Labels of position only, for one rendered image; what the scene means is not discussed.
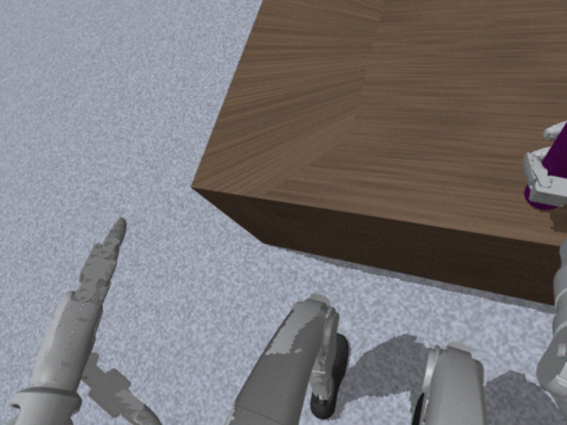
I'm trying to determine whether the left robot foot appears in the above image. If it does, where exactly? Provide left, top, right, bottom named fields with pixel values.
left=310, top=333, right=348, bottom=420

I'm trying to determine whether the right robot arm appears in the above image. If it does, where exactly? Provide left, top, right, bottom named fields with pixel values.
left=537, top=237, right=567, bottom=423

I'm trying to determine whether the left robot arm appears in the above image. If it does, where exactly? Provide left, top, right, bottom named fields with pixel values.
left=5, top=388, right=82, bottom=425

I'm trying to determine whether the can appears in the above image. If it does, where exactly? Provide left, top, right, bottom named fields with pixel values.
left=524, top=122, right=567, bottom=210

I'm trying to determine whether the left robot hand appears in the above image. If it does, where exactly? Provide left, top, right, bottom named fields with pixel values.
left=29, top=217, right=162, bottom=425

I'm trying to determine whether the right robot hand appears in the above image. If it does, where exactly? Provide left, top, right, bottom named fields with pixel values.
left=523, top=120, right=567, bottom=207

